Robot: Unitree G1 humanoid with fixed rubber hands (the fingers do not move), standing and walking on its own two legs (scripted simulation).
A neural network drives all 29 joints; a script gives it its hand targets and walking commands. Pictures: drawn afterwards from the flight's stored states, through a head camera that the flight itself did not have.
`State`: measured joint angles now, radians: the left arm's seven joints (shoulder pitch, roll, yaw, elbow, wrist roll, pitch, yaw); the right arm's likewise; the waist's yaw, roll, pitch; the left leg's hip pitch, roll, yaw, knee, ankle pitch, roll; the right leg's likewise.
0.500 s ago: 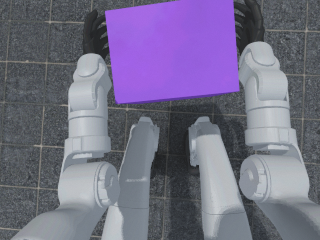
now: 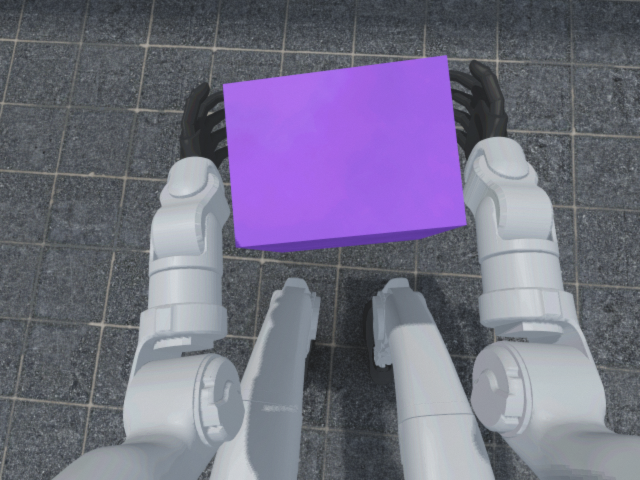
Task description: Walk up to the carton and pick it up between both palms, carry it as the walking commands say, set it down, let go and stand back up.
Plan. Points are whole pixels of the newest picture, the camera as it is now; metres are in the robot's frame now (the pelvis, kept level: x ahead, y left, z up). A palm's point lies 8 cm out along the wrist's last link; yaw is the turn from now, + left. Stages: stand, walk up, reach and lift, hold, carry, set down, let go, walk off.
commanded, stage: reach and lift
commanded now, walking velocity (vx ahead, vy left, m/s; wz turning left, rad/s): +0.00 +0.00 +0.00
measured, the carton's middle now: (343, 179) +0.44 +0.03 -0.12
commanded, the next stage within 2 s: none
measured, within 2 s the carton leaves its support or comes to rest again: neither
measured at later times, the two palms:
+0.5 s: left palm (154, 117) +0.42 +0.18 +0.08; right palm (548, 90) +0.45 -0.13 +0.09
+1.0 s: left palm (102, 87) +0.41 +0.18 +0.15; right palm (602, 51) +0.44 -0.13 +0.15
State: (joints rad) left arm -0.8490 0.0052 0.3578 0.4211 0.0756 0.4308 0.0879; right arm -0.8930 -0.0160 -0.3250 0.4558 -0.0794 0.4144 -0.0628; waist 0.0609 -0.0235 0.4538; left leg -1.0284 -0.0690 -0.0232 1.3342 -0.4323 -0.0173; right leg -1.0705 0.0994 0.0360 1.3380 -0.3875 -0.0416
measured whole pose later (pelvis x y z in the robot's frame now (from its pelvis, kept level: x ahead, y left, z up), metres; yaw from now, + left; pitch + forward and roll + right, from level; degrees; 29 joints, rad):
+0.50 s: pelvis +0.11 +0.00 +0.09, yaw +0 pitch +10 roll +2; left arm -0.42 -0.12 0.42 0.60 0.26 0.41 0.02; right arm -0.48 0.11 -0.35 0.66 -0.24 0.40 -0.02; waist 0.04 -0.01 -0.11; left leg -0.64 -0.07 -0.05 0.88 -0.41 0.00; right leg -0.69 0.08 0.06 0.91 -0.39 -0.05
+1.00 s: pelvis +0.15 +0.00 +0.14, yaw +0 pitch -1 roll +1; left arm -0.17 -0.13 0.25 0.32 0.21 0.55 0.01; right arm -0.20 0.14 -0.20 0.34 -0.20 0.53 -0.02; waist 0.05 0.00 -0.06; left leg -0.19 -0.05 -0.07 0.51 -0.31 0.01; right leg -0.24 0.08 0.07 0.55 -0.30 -0.05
